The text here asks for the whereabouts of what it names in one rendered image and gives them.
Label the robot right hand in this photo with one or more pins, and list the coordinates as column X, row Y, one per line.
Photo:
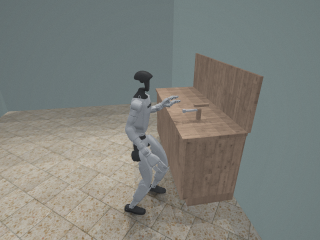
column 152, row 160

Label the left robot forearm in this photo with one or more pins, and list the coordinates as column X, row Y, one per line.
column 156, row 108

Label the humanoid robot head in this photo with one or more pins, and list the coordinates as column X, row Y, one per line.
column 143, row 77

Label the robot right upper arm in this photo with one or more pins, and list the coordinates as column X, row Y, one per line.
column 135, row 108

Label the tap lever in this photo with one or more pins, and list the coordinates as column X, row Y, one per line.
column 189, row 110

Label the robot left shin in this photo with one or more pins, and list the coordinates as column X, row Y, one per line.
column 158, row 177

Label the right robot forearm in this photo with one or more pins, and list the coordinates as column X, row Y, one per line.
column 138, row 142

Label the robot left hand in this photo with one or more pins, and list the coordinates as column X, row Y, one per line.
column 167, row 103

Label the counter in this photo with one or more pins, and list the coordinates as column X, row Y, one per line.
column 204, row 148

